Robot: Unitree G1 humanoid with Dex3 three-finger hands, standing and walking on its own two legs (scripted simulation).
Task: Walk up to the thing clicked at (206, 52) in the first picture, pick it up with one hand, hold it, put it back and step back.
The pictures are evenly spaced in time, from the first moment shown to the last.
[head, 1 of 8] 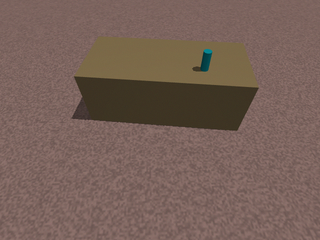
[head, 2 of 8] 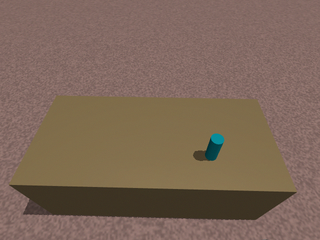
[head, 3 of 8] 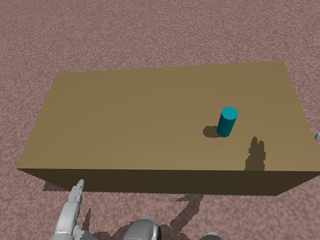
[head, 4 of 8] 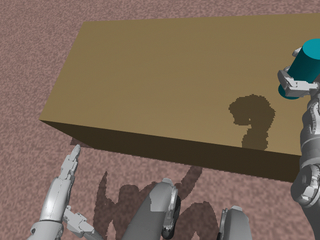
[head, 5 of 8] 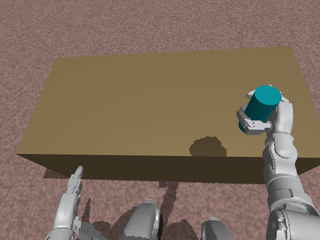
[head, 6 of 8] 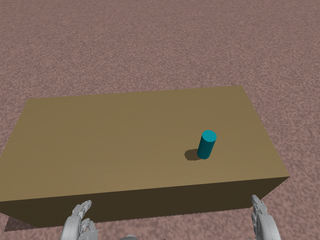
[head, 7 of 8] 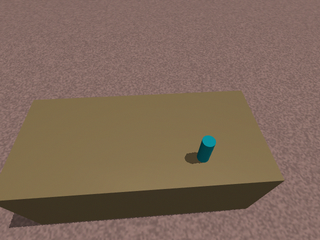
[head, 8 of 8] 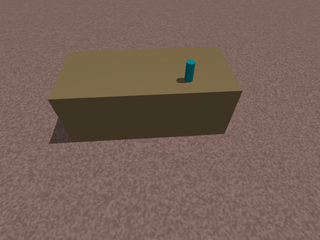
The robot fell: no
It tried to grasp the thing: yes
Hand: right
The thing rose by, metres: 0.28
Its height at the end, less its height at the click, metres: +0.00
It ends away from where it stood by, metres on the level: 0.03
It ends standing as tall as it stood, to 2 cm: yes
